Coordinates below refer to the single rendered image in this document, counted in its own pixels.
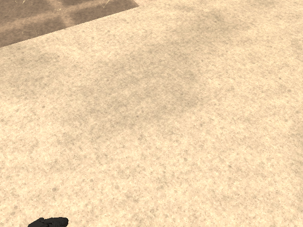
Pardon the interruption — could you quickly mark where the left robot hand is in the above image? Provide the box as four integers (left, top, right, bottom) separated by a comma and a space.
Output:
27, 217, 69, 227

